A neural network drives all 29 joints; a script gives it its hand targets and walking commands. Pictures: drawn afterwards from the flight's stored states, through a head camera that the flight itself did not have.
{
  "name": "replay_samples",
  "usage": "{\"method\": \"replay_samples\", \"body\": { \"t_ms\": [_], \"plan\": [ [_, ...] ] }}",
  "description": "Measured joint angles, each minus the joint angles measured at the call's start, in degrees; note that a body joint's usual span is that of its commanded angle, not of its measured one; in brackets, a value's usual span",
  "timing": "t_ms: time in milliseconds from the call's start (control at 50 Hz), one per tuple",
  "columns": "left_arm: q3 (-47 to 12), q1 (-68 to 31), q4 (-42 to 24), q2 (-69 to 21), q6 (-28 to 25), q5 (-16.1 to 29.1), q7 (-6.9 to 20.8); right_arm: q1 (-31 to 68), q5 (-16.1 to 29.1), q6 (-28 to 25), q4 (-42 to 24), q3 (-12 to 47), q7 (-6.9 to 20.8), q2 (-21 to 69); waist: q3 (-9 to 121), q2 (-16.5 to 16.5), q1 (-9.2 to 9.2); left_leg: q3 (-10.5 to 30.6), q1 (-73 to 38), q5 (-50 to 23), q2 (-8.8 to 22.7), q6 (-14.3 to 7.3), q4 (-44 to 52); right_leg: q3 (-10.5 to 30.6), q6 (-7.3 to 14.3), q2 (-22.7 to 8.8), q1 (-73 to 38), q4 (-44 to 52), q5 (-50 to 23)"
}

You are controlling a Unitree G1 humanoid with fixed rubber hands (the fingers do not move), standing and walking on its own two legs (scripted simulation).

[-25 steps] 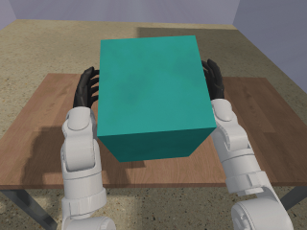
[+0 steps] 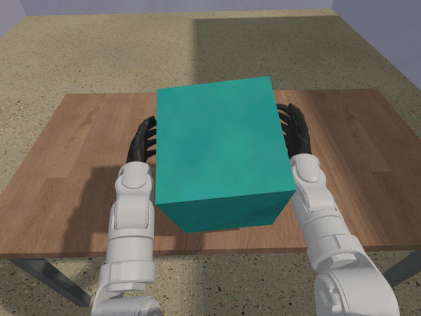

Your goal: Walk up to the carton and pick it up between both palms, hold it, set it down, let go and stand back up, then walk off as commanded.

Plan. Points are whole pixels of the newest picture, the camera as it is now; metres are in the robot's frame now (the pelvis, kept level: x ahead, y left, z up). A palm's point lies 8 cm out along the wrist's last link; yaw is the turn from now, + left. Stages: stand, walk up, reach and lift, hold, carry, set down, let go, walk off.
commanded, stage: set down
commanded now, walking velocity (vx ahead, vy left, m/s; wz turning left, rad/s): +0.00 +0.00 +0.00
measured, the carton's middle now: (221, 165) +0.38 +0.00 +0.08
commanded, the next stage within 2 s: none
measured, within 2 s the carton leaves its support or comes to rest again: neither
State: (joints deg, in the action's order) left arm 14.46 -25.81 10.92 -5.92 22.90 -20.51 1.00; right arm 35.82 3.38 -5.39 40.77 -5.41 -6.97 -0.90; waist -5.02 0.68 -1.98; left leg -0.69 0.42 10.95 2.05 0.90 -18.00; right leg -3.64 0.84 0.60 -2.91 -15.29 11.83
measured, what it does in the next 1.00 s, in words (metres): stands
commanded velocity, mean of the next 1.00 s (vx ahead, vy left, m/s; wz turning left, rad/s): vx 0.00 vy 0.00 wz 0.00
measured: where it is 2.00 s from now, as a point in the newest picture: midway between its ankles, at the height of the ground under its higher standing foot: outside the picture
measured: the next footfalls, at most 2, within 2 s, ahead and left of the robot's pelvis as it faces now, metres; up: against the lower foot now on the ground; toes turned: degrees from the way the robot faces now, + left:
none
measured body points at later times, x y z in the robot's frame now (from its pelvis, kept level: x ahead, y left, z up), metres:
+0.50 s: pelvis -0.01 -0.01 +0.00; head +0.01 +0.00 +0.45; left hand +0.36 +0.16 +0.09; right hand +0.39 -0.14 +0.10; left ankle -0.01 +0.13 -0.75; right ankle -0.03 -0.10 -0.75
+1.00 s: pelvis +0.00 -0.01 +0.00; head +0.04 +0.00 +0.45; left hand +0.39 +0.16 +0.07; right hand +0.43 -0.13 +0.08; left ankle -0.01 +0.13 -0.75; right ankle -0.03 -0.10 -0.75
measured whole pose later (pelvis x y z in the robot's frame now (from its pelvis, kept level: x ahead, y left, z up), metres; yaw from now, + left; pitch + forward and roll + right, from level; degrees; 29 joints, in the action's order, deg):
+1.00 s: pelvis +0.00 -0.01 +0.00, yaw +0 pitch +3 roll +0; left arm 17.9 -30.4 26.5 -7.2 10.7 -20.5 -6.1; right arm 43.9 -0.7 -11.8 57.5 -13.5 -0.9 -1.9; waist -1.6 0.3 2.0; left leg -0.7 11.2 9.7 2.9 2.0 -18.0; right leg -3.9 2.0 1.4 8.3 -16.3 11.1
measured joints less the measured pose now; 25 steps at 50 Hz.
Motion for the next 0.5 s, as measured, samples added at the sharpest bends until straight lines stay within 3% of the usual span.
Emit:
{"method": "replay_samples", "body": {
  "t_ms": [160,400,500],
  "plan": [
    [0.0,-0.01,-0.75,0.01,-2.21,0.0,-0.36,0.04,0.36,-2.51,-0.41,1.03,-0.78,-0.34,-1.52,2.22,0.01,-0.02,0.49,-0.78,0.46,0.26,0.01,0.01,0.67,0.48,0.34,0.22,0.04],
    [1.08,-0.06,1.68,0.01,-2.28,0.01,-0.05,1.04,0.55,-1.76,2.39,1.19,-0.37,-0.44,-0.16,-0.11,1.33,-0.01,0.28,-0.17,0.75,0.26,0.01,-0.2,0.87,0.75,0.22,0.05,0.08],
    [1.72,-0.12,4.43,-0.03,-2.94,-0.01,-0.02,1.14,0.54,-1.56,4.72,1.15,-0.24,-0.45,-2.22,0.57,1.92,-0.01,1.87,-0.79,0.78,0.52,0.02,-0.25,0.87,0.73,2.03,-0.35,-0.66]
  ]
}}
